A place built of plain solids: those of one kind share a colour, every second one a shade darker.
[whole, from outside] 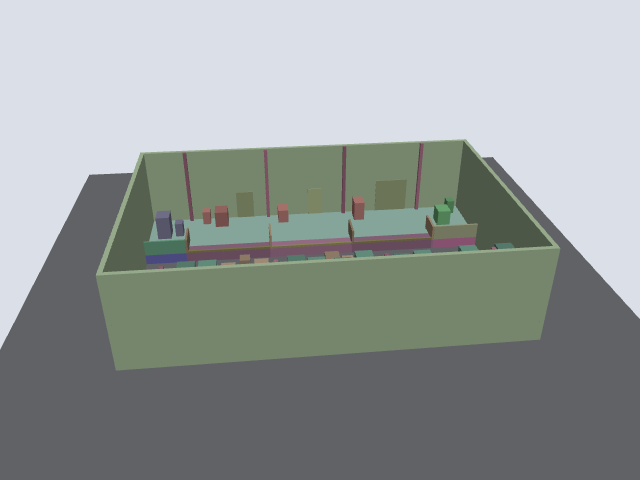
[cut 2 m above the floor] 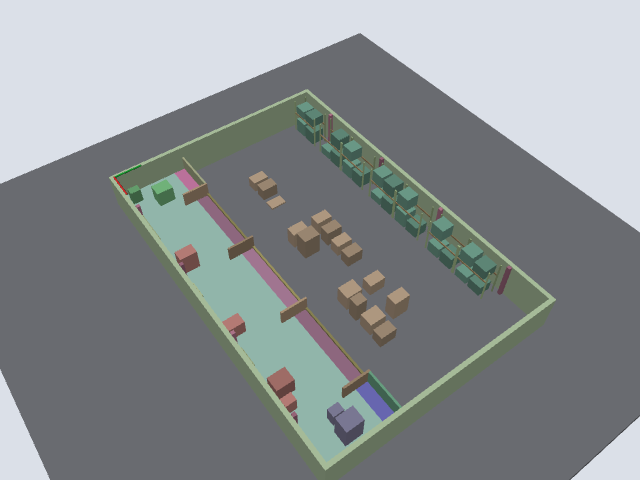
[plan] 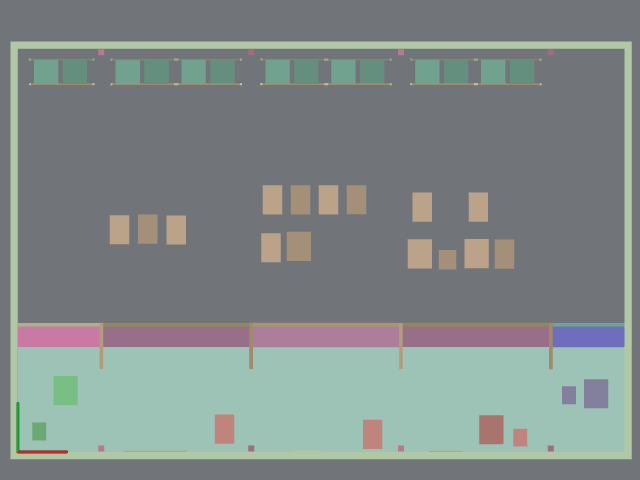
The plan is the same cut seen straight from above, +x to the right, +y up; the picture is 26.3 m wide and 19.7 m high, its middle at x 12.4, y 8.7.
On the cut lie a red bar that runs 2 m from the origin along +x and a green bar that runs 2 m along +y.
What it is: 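A goods hall 24.9 x 16.6 m, 6.5 m high, with one raised deck 0.75 m over the floor along its south wall; three loading bays of 6 m between partitions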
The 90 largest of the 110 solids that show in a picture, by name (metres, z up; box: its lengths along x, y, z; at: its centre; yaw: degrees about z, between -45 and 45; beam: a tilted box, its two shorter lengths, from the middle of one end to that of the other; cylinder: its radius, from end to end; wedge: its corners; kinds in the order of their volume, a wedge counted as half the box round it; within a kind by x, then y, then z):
{
 "wall_1": {"box": [0.3, 17.15, 6.6], "at": [-0.15, 8.28, 3.25]},
 "wall_2": {"box": [25.5, 0.3, 6.6], "at": [12.45, -0.15, 3.25]},
 "wall_3": {"box": [25.5, 0.3, 6.6], "at": [12.45, 16.7, 3.25]},
 "wall_4": {"box": [0.3, 17.15, 6.6], "at": [25.05, 8.28, 3.25]},
 "deck_inner_1": {"box": [24.9, 4.31, 0.8], "at": [12.45, 2.15, 0.35]},
 "rack_load_1": {"box": [1.0, 1.0, 1.19], "at": [1.16, 15.6, 0.6]},
 "rack_load_2": {"box": [1.0, 1.0, 0.69], "at": [1.16, 15.6, 2.1]},
 "rack_load_3": {"box": [1.0, 1.0, 1.14], "at": [2.34, 15.6, 0.57]},
 "rack_load_4": {"box": [1.0, 1.0, 0.74], "at": [2.34, 15.6, 2.12]},
 "rack_load_5": {"box": [1.0, 1.0, 1.19], "at": [2.34, 15.6, 5.45]},
 "rack_load_6": {"box": [1.0, 1.0, 0.69], "at": [4.51, 15.6, 0.35]},
 "rack_load_7": {"box": [1.0, 1.0, 1.19], "at": [4.51, 15.6, 5.45]},
 "rack_load_8": {"box": [1.0, 1.0, 1.12], "at": [5.69, 15.6, 0.56]},
 "rack_load_9": {"box": [1.0, 1.0, 1.09], "at": [5.69, 15.6, 2.3]},
 "rack_load_10": {"box": [1.0, 1.0, 1.14], "at": [7.21, 15.6, 0.57]},
 "rack_load_11": {"box": [1.0, 1.0, 0.92], "at": [7.21, 15.6, 2.21]},
 "rack_load_12": {"box": [1.0, 1.0, 1.04], "at": [7.21, 15.6, 5.37]},
 "rack_load_13": {"box": [1.0, 1.0, 1.14], "at": [8.39, 15.6, 0.57]},
 "rack_load_14": {"box": [1.0, 1.0, 0.68], "at": [10.66, 15.6, 0.34]},
 "rack_load_15": {"box": [1.0, 1.0, 1.04], "at": [10.66, 15.6, 2.27]},
 "rack_load_16": {"box": [1.0, 1.0, 1.24], "at": [10.66, 15.6, 5.47]},
 "rack_load_17": {"box": [1.0, 1.0, 1.12], "at": [11.84, 15.6, 0.56]},
 "rack_load_18": {"box": [1.0, 1.0, 1.19], "at": [11.84, 15.6, 2.35]},
 "rack_load_19": {"box": [1.0, 1.0, 1.29], "at": [13.36, 15.6, 0.65]},
 "rack_load_20": {"box": [1.0, 1.0, 1.04], "at": [13.36, 15.6, 2.27]},
 "rack_load_21": {"box": [1.0, 1.0, 0.99], "at": [13.36, 15.6, 5.35]},
 "rack_load_22": {"box": [1.0, 1.0, 0.94], "at": [14.54, 15.6, 0.47]},
 "rack_load_23": {"box": [1.0, 1.0, 1.19], "at": [14.54, 15.6, 5.45]},
 "rack_load_24": {"box": [1.0, 1.0, 0.89], "at": [16.81, 15.6, 0.45]},
 "rack_load_25": {"box": [1.0, 1.0, 1.14], "at": [16.81, 15.6, 2.32]},
 "rack_load_26": {"box": [1.0, 1.0, 0.99], "at": [17.99, 15.6, 0.5]},
 "rack_load_27": {"box": [1.0, 1.0, 0.68], "at": [19.51, 15.6, 0.34]},
 "rack_load_28": {"box": [1.0, 1.0, 0.94], "at": [19.51, 15.6, 2.22]},
 "rack_load_29": {"box": [1.0, 1.0, 1.19], "at": [19.51, 15.6, 5.45]},
 "rack_load_30": {"box": [1.0, 1.0, 0.82], "at": [20.69, 15.6, 0.41]},
 "rack_load_31": {"box": [1.0, 1.0, 0.79], "at": [20.69, 15.6, 2.15]},
 "rack_load_32": {"box": [1.0, 1.0, 1.19], "at": [20.69, 15.6, 5.45]},
 "below_1": {"box": [0.8, 1.2, 0.85], "at": [4.17, 9.12, 0.42]},
 "below_2": {"box": [0.8, 1.2, 0.98], "at": [5.33, 9.15, 0.49]},
 "below_3": {"box": [0.8, 1.2, 0.14], "at": [6.5, 9.11, 0.07]},
 "below_4": {"box": [0.8, 1.2, 1.3], "at": [10.39, 8.38, 0.65]},
 "below_5": {"box": [0.8, 1.2, 1.24], "at": [10.45, 10.35, 0.62]},
 "below_6": {"box": [1.0, 1.2, 1.75], "at": [11.53, 8.44, 0.88]},
 "below_7": {"box": [0.8, 1.2, 1.24], "at": [11.6, 10.35, 0.62]},
 "below_8": {"box": [0.8, 1.2, 0.98], "at": [12.75, 10.35, 0.49]},
 "below_9": {"box": [0.8, 1.2, 0.99], "at": [13.9, 10.35, 0.5]},
 "below_10": {"box": [1.0, 1.2, 1.3], "at": [16.5, 8.13, 0.65]},
 "below_11": {"box": [0.8, 1.2, 0.99], "at": [16.6, 10.05, 0.5]},
 "below_12": {"box": [0.72, 0.8, 1.67], "at": [17.63, 7.89, 0.83]},
 "below_13": {"box": [1.0, 1.2, 1.12], "at": [18.83, 8.14, 0.56]},
 "below_14": {"box": [0.8, 1.2, 1.69], "at": [18.9, 10.05, 0.85]},
 "below_15": {"box": [0.8, 1.2, 0.98], "at": [19.97, 8.12, 0.49]},
 "strip_1": {"box": [6.0, 1.0, 0.8], "at": [6.5, 4.8, 0.35]},
 "strip_2": {"box": [6.0, 1.0, 0.8], "at": [12.65, 4.8, 0.35]},
 "strip_3": {"box": [6.0, 1.0, 0.8], "at": [18.8, 4.8, 0.35]},
 "back_1": {"box": [0.8, 1.2, 1.5], "at": [8.48, 0.94, 1.5]},
 "back_2": {"box": [0.8, 1.2, 1.05], "at": [14.56, 0.72, 1.27]},
 "back_3": {"box": [1.0, 1.2, 1.25], "at": [19.43, 0.91, 1.38]},
 "back_4": {"box": [0.58, 0.74, 1.07], "at": [20.62, 0.59, 1.28]},
 "column_1": {"box": [0.25, 0.25, 6.55], "at": [3.42, 0.14, 3.27]},
 "column_2": {"box": [0.25, 0.25, 6.55], "at": [3.42, 16.41, 3.27]},
 "column_3": {"box": [0.25, 0.25, 6.55], "at": [9.57, 0.14, 3.27]},
 "column_4": {"box": [0.25, 0.25, 6.55], "at": [15.72, 0.14, 3.27]},
 "column_5": {"box": [0.25, 0.25, 6.55], "at": [15.72, 16.41, 3.27]},
 "column_6": {"box": [0.25, 0.25, 6.55], "at": [21.88, 0.14, 3.27]},
 "column_7": {"box": [0.25, 0.25, 6.55], "at": [21.88, 16.41, 3.27]},
 "strip_endw_1": {"box": [3.35, 1.0, 0.8], "at": [1.68, 4.8, 0.35]},
 "ende_1": {"box": [0.58, 0.74, 1.07], "at": [22.62, 2.33, 1.28]},
 "ende_2": {"box": [1.0, 1.2, 1.8], "at": [23.73, 2.39, 1.65]},
 "strip_ende_1": {"box": [2.95, 1.0, 0.8], "at": [23.43, 4.8, 0.35]},
 "endw_1": {"box": [0.58, 0.74, 1.07], "at": [0.88, 0.84, 1.28]},
 "endw_2": {"box": [1.0, 1.2, 1.2], "at": [1.96, 2.52, 1.35]},
 "screen_1": {"box": [0.15, 1.9, 1.1], "at": [3.42, 4.35, 1.3]},
 "screen_2": {"box": [0.15, 1.9, 1.1], "at": [9.57, 4.35, 1.3]},
 "screen_3": {"box": [0.15, 1.9, 1.1], "at": [15.72, 4.35, 1.3]},
 "screen_4": {"box": [0.15, 1.9, 1.1], "at": [21.88, 4.35, 1.3]},
 "door_back_1": {"box": [2.54, 0.05, 2.67], "at": [5.65, 0.03, 2.08]},
 "door_back_2": {"box": [1.14, 0.05, 2.22], "at": [11.9, 0.03, 1.86]},
 "door_back_3": {"box": [1.34, 0.05, 2.22], "at": [17.55, 0.03, 1.86]},
 "end_face_endw_1": {"box": [3.35, 0.15, 1.1], "at": [1.68, 5.22, 1.3]},
 "end_face_ende_1": {"box": [2.95, 0.15, 1.1], "at": [23.43, 5.22, 1.3]},
 "guard_kerb_1": {"box": [6.0, 0.15, 0.15], "at": [6.5, 5.22, 0.82]},
 "guard_kerb_2": {"box": [6.0, 0.15, 0.15], "at": [12.65, 5.22, 0.82]},
 "guard_kerb_3": {"box": [6.0, 0.15, 0.15], "at": [18.8, 5.22, 0.82]},
 "rack_1": {"box": [0.09, 0.09, 5.1], "at": [0.49, 15.1, 2.55]},
 "rack_2": {"box": [0.09, 0.09, 5.1], "at": [3.1, 16.11, 2.55]},
 "rack_3": {"box": [0.09, 0.09, 5.1], "at": [3.85, 15.1, 2.55]},
 "rack_4": {"box": [0.09, 0.09, 5.1], "at": [6.54, 15.1, 2.55]},
 "rack_5": {"box": [0.09, 0.09, 5.1], "at": [9.15, 15.1, 2.55]},
 "rack_6": {"box": [0.09, 0.09, 5.1], "at": [9.99, 15.1, 2.55]}
}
